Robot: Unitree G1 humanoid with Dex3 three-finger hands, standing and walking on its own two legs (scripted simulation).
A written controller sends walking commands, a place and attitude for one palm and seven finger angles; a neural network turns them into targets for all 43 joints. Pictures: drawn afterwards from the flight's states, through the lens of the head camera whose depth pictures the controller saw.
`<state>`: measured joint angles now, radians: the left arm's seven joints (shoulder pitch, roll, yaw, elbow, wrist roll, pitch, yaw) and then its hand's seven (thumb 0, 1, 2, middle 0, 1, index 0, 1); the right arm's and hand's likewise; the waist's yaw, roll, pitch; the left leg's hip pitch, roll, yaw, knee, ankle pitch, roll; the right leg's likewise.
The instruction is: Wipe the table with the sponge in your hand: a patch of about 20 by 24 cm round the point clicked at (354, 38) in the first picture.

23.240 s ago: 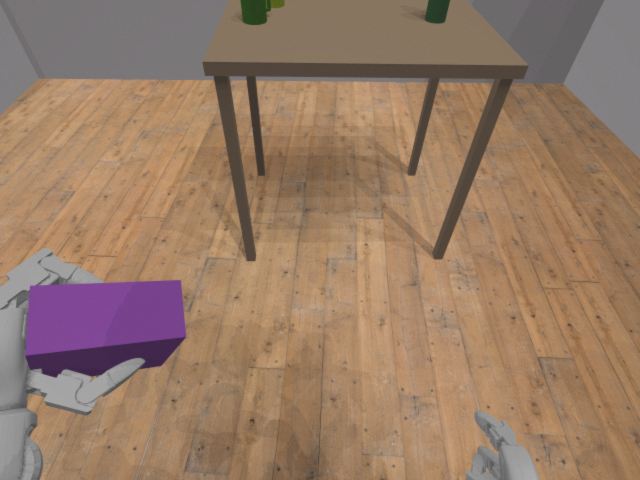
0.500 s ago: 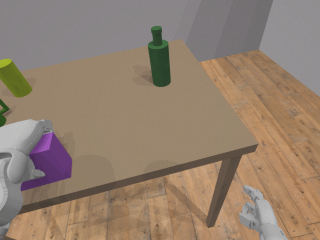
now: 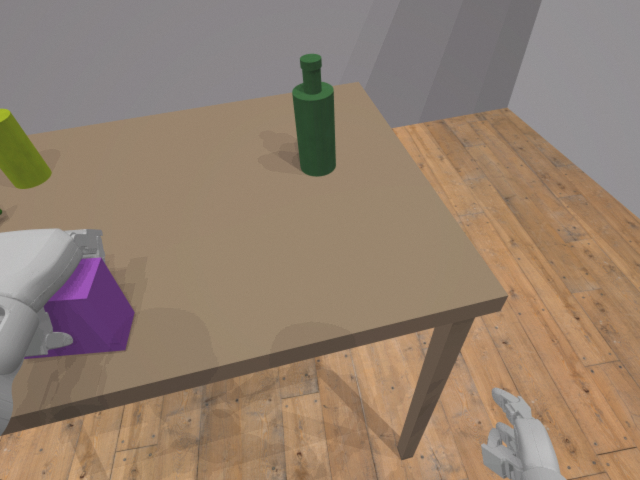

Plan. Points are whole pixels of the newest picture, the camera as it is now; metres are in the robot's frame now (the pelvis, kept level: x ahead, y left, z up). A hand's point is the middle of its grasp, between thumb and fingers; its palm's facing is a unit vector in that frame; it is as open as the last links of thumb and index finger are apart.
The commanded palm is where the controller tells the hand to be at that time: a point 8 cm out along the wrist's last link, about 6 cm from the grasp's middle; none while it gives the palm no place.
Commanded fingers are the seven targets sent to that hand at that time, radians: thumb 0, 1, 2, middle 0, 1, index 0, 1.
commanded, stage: lower the sponge onto the table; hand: left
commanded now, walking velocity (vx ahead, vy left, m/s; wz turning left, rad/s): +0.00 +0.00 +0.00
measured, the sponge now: (66, 318) +0.22 +0.36 +0.10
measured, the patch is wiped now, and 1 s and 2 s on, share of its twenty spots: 0.20 0.45 0.60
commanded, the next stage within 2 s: wipe forward along the first lane in 0.32 s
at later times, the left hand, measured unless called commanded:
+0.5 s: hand (57, 284) +0.24 +0.36 +0.14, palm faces -0.01 +0.00 -1.00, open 9.6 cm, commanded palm +0.21 +0.36 +0.19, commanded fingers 0.00 0.10 1.30 -1.20 -1.60 -1.20 -1.60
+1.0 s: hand (62, 260) +0.27 +0.38 +0.14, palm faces -0.08 +0.02 -1.00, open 9.6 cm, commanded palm +0.26 +0.37 +0.17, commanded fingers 0.00 0.10 1.30 -1.20 -1.60 -1.20 -1.60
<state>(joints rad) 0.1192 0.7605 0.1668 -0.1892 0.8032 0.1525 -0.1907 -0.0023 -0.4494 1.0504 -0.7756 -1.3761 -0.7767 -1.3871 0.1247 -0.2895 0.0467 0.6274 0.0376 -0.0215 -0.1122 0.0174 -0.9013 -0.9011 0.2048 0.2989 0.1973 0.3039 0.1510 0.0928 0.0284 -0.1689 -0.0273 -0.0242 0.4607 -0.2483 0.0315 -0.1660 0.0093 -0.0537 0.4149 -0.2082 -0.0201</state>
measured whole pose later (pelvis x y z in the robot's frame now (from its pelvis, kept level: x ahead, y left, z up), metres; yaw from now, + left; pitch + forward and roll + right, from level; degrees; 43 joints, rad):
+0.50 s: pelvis +0.01 +0.01 +0.00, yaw +0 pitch -1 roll -1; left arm 0.08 0.70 0.16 -0.11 0.81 0.21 -0.13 0.00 -0.46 1.06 -0.78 -1.36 -0.78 -1.37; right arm 0.11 -0.27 0.05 0.63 0.04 0.00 -0.08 0.02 -0.90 -0.90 0.21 0.30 0.20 0.30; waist 0.14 0.10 0.00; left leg -0.20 -0.04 -0.02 0.46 -0.25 0.04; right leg -0.19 0.00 -0.05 0.41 -0.21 -0.01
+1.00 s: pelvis +0.00 +0.00 +0.00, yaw +1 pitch +1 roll -1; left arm -0.14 0.74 0.16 0.19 0.86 0.14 -0.18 0.00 -0.48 1.07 -0.79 -1.35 -0.79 -1.36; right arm 0.16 -0.31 0.03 0.64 0.05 0.04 -0.09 0.02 -0.90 -0.90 0.21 0.30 0.20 0.30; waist 0.10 0.09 -0.01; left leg -0.25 -0.02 -0.04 0.48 -0.25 0.03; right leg -0.24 0.01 -0.07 0.43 -0.21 -0.02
